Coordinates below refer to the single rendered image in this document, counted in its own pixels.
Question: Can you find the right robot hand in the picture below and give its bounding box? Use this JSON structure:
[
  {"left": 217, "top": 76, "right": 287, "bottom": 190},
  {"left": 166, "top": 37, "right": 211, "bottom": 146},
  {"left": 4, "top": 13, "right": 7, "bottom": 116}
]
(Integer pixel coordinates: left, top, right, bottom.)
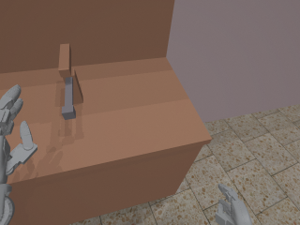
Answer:
[{"left": 215, "top": 183, "right": 252, "bottom": 225}]

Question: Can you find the robot left forearm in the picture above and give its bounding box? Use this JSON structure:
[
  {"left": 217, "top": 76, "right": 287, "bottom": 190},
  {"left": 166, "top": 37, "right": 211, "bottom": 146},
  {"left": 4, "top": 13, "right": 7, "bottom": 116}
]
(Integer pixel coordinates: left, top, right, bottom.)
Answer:
[{"left": 0, "top": 184, "right": 15, "bottom": 225}]

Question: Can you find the left robot hand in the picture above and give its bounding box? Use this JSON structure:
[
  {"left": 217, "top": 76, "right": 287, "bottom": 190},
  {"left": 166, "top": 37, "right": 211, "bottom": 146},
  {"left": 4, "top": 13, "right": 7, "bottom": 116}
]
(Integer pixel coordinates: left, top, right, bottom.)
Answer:
[{"left": 0, "top": 84, "right": 38, "bottom": 185}]

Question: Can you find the tap lever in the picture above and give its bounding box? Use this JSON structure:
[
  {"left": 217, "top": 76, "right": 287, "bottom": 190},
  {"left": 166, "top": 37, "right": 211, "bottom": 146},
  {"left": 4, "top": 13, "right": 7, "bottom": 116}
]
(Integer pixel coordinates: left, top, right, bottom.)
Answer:
[{"left": 61, "top": 77, "right": 76, "bottom": 120}]

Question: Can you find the counter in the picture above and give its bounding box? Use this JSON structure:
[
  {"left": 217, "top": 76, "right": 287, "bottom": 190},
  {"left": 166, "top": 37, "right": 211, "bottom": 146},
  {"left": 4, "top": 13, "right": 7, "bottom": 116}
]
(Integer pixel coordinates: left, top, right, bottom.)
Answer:
[{"left": 0, "top": 0, "right": 212, "bottom": 225}]

